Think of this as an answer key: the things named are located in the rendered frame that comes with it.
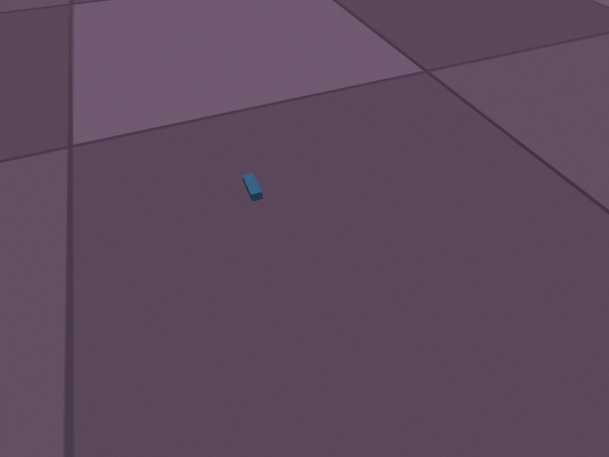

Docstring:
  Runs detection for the small box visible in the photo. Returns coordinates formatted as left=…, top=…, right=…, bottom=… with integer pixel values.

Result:
left=243, top=172, right=263, bottom=201

